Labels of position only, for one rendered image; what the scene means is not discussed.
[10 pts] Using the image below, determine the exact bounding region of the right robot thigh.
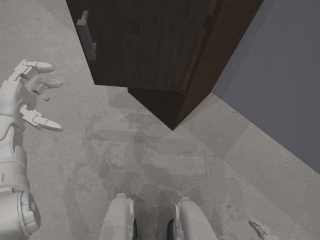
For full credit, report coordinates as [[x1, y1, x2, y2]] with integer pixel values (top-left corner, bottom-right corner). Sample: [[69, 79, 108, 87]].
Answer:
[[173, 200, 218, 240]]

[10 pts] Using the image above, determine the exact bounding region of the handle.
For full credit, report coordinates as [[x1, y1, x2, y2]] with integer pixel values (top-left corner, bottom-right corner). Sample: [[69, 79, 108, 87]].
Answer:
[[76, 10, 97, 61]]

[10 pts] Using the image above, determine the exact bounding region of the left robot thigh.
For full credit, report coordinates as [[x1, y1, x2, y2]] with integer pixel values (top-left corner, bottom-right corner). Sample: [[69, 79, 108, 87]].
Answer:
[[97, 197, 135, 240]]

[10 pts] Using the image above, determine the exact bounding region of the left robot upper arm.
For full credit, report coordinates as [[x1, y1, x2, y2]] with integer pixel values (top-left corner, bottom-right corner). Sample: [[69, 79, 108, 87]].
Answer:
[[0, 191, 41, 240]]

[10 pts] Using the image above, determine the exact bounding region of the cupboard door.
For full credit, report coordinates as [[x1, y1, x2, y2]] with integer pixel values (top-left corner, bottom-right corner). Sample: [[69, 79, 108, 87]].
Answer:
[[66, 0, 212, 92]]

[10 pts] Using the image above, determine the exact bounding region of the robot right hand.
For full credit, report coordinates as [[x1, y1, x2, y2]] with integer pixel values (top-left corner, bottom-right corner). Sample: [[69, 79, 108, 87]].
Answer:
[[248, 218, 278, 240]]

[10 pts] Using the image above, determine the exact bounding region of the robot left forearm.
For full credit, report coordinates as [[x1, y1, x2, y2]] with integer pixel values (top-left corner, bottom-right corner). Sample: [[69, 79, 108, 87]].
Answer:
[[0, 115, 30, 198]]

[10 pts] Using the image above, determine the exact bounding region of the robot thigh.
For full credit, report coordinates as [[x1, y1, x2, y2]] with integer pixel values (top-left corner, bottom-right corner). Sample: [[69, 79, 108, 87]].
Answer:
[[97, 197, 135, 240], [173, 200, 218, 240]]

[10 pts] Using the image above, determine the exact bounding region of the robot left hand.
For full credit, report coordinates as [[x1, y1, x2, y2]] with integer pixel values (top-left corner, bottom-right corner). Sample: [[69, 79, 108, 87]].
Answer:
[[0, 59, 64, 132]]

